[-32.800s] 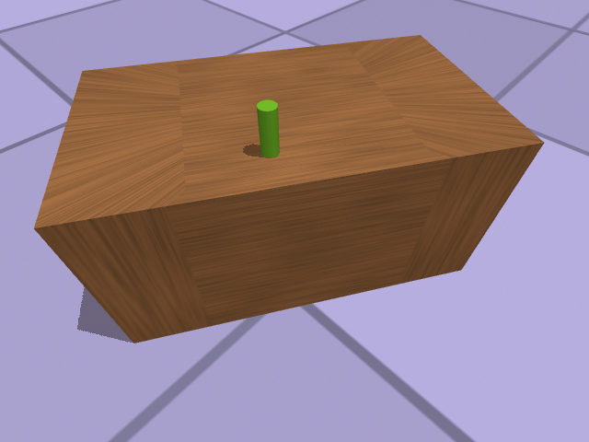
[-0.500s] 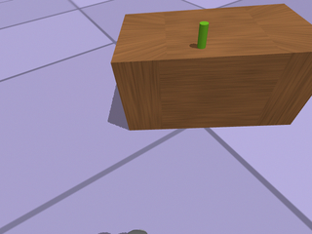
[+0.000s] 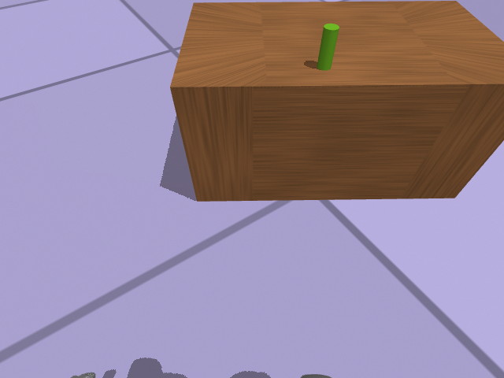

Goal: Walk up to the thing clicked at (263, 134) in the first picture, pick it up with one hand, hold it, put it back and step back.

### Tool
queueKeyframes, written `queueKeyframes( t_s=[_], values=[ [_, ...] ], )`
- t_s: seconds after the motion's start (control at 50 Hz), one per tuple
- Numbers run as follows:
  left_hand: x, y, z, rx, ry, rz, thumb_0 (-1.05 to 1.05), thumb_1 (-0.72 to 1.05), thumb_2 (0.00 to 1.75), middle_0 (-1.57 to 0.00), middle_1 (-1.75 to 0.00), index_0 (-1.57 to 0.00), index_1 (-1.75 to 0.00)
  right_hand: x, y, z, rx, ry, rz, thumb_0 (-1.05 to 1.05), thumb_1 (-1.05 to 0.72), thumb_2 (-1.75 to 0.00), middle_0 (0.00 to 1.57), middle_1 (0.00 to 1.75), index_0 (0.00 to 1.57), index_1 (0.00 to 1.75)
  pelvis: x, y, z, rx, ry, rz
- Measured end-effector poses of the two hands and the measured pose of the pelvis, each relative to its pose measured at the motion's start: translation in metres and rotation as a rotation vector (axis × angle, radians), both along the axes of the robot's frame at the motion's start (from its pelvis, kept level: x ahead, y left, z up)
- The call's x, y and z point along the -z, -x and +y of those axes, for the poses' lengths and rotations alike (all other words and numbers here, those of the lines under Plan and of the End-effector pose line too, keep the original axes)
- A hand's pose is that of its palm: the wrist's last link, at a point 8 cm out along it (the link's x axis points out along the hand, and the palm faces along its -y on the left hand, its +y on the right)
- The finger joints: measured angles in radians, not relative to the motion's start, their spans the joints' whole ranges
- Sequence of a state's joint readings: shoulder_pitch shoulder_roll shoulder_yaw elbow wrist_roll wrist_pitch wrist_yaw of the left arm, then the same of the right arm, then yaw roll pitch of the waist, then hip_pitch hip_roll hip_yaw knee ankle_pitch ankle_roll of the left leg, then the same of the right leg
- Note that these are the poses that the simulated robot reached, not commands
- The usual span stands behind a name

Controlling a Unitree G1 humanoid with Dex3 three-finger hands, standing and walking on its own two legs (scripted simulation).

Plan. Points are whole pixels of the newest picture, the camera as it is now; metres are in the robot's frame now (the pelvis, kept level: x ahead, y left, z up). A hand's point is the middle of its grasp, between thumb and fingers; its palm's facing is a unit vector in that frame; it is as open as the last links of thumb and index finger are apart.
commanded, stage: step back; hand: right
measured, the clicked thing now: (327, 47) +1.12 -0.27 -0.04
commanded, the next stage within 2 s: stand in 0.26 s
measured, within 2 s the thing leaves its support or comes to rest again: neither
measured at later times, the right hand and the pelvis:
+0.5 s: hand out of the picture +0.12 -0.24 -0.13, palm faces -0.04 +0.93 -0.35, open 7.4 cm; pelvis +0.03 +0.01 +0.02, yaw +1 degrees
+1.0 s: hand out of the picture +0.10 -0.25 -0.14, palm faces -0.06 +0.95 -0.31, open 7.4 cm; pelvis +0.02 -0.01 +0.02, yaw +2 degrees
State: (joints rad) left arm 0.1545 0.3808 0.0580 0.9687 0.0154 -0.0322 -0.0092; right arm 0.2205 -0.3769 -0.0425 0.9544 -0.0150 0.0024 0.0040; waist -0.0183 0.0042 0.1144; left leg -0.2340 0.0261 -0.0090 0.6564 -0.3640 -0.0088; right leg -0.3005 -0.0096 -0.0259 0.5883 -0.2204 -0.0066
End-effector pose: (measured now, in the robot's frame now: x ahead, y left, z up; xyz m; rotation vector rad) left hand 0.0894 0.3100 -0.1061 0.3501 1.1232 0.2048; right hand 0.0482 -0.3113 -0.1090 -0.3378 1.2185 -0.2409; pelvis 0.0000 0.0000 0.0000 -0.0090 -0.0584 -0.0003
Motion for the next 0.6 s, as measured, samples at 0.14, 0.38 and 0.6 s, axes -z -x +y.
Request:
queueKeyframes(
  t_s=[0.14,0.38,0.6],
  values=[
    [-0.004,-0.012,-0.018,-0.014,0.019,-0.012,0.00,0.91,0.90,-0.21,-0.30,-0.21,-0.30,0.010,-0.031,0.009,-0.030,-0.041,-0.005,0.01,-0.91,-0.90,0.20,0.30,0.20,0.30,-0.002,-0.011,-0.003,-0.019,-0.012,0.020],
    [-0.002,-0.028,0.000,-0.046,0.054,0.006,0.00,0.91,0.90,-0.21,-0.30,-0.21,-0.30,-0.005,-0.050,0.032,-0.060,-0.040,0.004,0.01,-0.91,-0.90,0.20,0.30,0.20,0.30,-0.013,-0.024,0.010,-0.022,-0.008,0.023],
    [-0.005,-0.016,-0.003,-0.048,0.065,0.057,0.00,0.91,0.90,-0.20,-0.30,-0.20,-0.29,-0.019,-0.077,0.031,-0.066,-0.030,-0.058,0.01,-0.91,-0.90,0.20,0.30,0.20,0.30,-0.021,-0.025,0.012,-0.020,-0.009,0.007]
  ],
)
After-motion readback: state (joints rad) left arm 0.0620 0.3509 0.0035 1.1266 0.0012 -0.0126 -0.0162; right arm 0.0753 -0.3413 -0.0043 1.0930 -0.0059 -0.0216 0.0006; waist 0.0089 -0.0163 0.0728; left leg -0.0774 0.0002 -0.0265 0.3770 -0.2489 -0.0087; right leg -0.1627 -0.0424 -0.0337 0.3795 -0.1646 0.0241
